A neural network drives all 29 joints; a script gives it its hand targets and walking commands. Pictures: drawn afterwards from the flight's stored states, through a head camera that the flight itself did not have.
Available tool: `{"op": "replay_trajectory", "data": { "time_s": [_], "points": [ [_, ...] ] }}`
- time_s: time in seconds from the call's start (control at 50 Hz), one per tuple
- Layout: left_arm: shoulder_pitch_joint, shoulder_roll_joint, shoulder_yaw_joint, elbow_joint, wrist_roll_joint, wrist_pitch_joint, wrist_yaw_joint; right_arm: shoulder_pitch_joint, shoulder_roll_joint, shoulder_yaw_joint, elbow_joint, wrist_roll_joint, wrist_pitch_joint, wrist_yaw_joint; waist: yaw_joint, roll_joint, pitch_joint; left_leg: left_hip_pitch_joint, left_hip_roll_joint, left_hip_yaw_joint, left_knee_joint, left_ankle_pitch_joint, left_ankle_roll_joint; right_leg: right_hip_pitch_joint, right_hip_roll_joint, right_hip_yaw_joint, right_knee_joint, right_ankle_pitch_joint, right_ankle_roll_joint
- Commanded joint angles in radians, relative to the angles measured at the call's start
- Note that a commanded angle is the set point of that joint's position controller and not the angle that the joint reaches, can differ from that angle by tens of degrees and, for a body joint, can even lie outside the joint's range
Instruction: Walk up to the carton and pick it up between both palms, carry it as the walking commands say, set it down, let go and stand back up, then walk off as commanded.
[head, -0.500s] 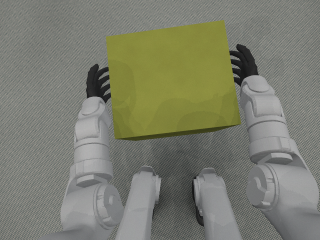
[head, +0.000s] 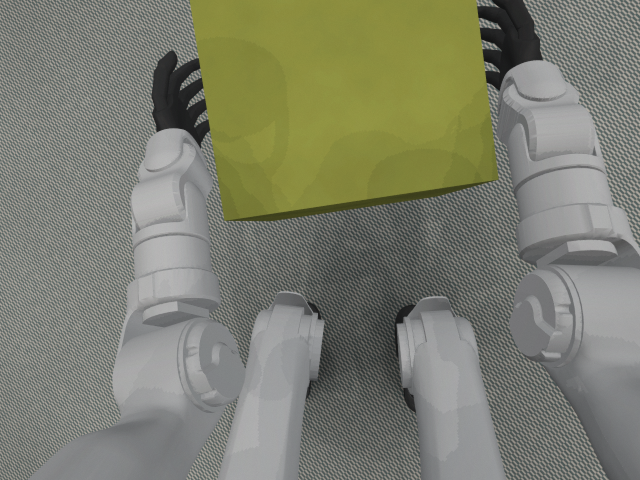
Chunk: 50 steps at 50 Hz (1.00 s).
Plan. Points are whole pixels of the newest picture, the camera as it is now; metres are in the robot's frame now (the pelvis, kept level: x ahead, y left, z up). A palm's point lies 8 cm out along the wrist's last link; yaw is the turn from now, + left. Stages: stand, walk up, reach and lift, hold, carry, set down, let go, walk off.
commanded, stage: set down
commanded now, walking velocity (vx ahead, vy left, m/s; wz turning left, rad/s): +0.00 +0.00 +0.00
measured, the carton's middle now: (342, 115) +0.54 +0.01 -0.20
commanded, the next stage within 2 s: none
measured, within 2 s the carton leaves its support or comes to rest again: neither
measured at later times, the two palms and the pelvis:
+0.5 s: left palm (209, 132) +0.52 +0.18 -0.18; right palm (489, 81) +0.56 -0.17 -0.19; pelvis +0.00 +0.00 -0.06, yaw +0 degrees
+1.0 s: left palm (226, 136) +0.53 +0.18 -0.24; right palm (477, 89) +0.57 -0.17 -0.25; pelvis +0.01 +0.01 -0.10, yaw +0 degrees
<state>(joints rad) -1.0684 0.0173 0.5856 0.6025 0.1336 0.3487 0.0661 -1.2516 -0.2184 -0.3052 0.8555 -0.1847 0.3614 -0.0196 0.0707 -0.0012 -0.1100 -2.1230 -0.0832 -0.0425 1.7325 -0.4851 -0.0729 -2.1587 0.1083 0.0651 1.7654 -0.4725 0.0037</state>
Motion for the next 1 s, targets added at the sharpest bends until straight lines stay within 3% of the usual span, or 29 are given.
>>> {"op": "replay_trajectory", "data": {
  "time_s": [0.0,0.34,0.68,0.74,0.82,0.98],
  "points": [
    [-0.732,-0.791,-0.539,-0.017,-0.167,-0.015,-0.296,-0.535,0.978,0.382,-0.038,0.164,-0.034,0.262,0.028,-0.139,-1.142,0.452,-0.054,0.162,-0.083,0.240,0.032,0.764,0.022,-0.088,-0.130,0.305,0.001],
    [-0.799,-0.728,-0.566,-0.010,-0.205,-0.045,-0.275,-0.622,0.893,0.412,-0.033,0.217,-0.073,0.236,0.034,-0.137,-1.103,0.379,-0.046,0.164,0.059,0.263,0.024,0.668,0.019,-0.090,0.016,0.316,-0.003],
    [-0.887,-0.668,-0.569,0.028,-0.224,-0.077,-0.222,-0.734,0.753,0.421,0.007,0.279,-0.119,0.250,0.017,-0.091,-0.958,0.421,-0.035,0.147,0.192,0.275,0.028,0.469,0.001,-0.100,0.154,0.242,-0.013],
    [-0.906,-0.670,-0.581,0.013,-0.233,-0.090,-0.210,-0.755,0.738,0.430,-0.003,0.300,-0.136,0.254,0.028,-0.059,-0.946,0.432,-0.036,0.145,0.214,0.299,0.027,0.454,0.003,-0.094,0.180,0.255,-0.020],
    [-0.924,-0.684,-0.618,-0.010,-0.268,-0.109,-0.202,-0.755,0.730,0.448,-0.016,0.321,-0.156,0.245,0.008,-0.057,-0.961,0.451,-0.039,0.135,0.246,0.358,0.025,0.489,0.002,-0.091,0.212,0.322,-0.022],
    [-0.876,-0.681,-0.594,0.057,-0.261,-0.123,-0.195,-0.720,0.729,0.442,0.026,0.317,-0.169,0.240,0.004,-0.058,-0.871,0.433,-0.046,0.132,0.266,0.362,0.028,0.468,-0.002,-0.092,0.231,0.321,-0.020]
  ]
}}
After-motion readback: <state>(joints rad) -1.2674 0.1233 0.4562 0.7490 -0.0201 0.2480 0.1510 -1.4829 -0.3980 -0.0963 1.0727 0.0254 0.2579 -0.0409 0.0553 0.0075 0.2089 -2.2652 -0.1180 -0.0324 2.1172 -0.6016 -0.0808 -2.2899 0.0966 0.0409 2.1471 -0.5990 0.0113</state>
